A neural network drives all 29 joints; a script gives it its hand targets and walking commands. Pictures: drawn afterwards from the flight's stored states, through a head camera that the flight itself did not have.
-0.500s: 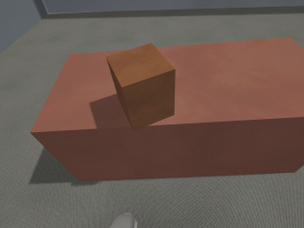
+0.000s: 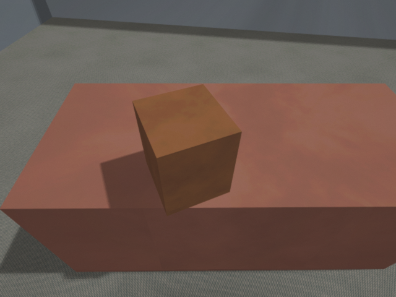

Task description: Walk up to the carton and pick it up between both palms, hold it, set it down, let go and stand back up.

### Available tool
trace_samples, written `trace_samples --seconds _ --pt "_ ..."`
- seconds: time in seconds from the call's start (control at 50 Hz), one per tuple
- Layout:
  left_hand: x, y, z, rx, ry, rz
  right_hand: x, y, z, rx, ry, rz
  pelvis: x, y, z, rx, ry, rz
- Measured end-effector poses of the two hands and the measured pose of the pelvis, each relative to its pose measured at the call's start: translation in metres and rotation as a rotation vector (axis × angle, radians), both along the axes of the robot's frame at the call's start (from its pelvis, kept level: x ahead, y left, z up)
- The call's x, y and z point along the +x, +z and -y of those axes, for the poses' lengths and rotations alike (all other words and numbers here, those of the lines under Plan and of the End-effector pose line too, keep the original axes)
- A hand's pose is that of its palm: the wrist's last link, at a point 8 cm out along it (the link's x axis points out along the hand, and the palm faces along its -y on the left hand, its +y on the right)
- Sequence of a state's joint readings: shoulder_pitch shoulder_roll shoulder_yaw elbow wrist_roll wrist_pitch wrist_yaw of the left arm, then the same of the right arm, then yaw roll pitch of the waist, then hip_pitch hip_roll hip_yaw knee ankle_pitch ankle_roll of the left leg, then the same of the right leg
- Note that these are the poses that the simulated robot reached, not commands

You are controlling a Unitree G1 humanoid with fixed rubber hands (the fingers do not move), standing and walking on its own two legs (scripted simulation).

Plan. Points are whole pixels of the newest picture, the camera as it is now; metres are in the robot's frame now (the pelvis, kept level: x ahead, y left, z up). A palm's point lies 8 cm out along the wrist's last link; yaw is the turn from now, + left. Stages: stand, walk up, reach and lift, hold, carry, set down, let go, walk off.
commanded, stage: walk up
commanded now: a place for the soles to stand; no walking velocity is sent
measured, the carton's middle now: (185, 150) +0.50 +0.05 -0.02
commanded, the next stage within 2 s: none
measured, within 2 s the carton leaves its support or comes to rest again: neither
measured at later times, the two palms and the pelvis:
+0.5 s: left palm out of the picture +0.15 +0.30 -0.12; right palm (327, 276) +0.21 -0.29 -0.13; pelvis +0.10 -0.01 -0.01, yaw +1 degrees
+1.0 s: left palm (60, 282) +0.18 +0.31 -0.12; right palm (321, 282) +0.20 -0.28 -0.13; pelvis +0.10 +0.01 -0.01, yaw +1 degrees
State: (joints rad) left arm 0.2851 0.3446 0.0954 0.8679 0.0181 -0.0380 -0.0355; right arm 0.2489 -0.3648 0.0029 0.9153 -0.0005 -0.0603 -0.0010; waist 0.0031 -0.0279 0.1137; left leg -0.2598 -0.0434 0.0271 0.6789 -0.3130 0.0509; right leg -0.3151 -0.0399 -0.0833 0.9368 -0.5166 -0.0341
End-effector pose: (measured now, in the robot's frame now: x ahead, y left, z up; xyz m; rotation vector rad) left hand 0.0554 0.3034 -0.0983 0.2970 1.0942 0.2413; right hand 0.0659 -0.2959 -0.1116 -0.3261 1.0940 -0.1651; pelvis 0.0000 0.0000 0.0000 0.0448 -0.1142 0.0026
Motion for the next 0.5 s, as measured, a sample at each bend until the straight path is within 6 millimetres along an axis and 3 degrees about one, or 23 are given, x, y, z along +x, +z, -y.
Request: trace_samples --seconds 0.1,0.18,0.34,0.44,0.5 --pt "0.017 -0.002 0.016 0.025 -0.002 -0.034 0.004 -0.017 0.016 0.022 -0.018 -0.083 0.027 -0.006 0.019 0.014 0.002 -0.019" --pt "0.024 0.006 0.021 0.039 0.023 -0.084 0.022 -0.017 0.022 0.035 -0.018 -0.125 0.047 0.002 0.026 0.024 0.008 -0.051" --pt "0.051 0.011 0.016 0.074 0.043 -0.117 0.087 -0.014 0.016 0.043 0.005 -0.080 0.078 0.005 0.023 0.020 0.011 -0.088" --pt "0.072 -0.008 0.006 0.052 0.055 -0.109 0.133 -0.019 0.005 0.028 0.018 -0.013 0.098 -0.009 0.012 0.001 0.010 -0.077" --pt "0.093 -0.017 0.005 0.028 0.060 -0.082 0.148 -0.020 -0.002 0.021 0.023 0.017 0.103 -0.014 0.008 0.000 0.013 -0.042"
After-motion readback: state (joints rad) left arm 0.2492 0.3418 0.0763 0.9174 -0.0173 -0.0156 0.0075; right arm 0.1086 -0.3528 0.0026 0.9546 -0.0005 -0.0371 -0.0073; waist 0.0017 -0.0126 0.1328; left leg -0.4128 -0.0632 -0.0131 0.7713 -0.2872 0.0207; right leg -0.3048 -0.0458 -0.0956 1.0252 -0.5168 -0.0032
